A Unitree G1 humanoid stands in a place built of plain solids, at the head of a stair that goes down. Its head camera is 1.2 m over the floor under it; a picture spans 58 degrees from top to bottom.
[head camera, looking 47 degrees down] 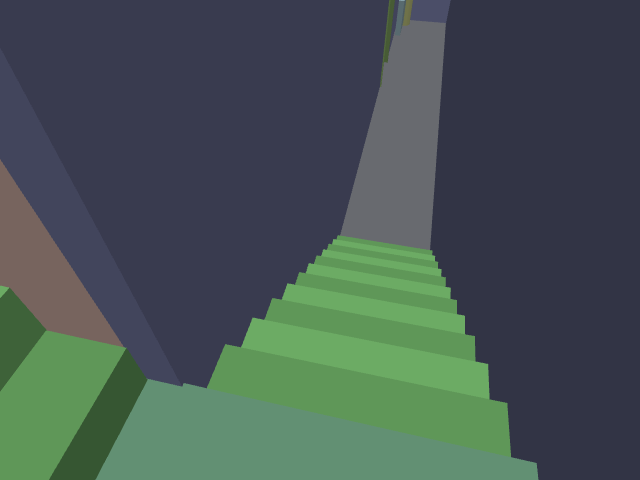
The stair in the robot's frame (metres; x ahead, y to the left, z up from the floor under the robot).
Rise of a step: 0.19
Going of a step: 0.24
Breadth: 0.97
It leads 13 degrees to the right of straight ahead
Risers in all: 12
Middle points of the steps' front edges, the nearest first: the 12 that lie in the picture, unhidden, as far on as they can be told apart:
0.45 -0.08 0.00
0.68 -0.13 -0.19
0.91 -0.19 -0.37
1.14 -0.24 -0.56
1.37 -0.29 -0.75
1.61 -0.34 -0.93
1.84 -0.40 -1.12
2.07 -0.45 -1.31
2.30 -0.50 -1.50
2.54 -0.55 -1.68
2.77 -0.61 -1.87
3.00 -0.66 -2.06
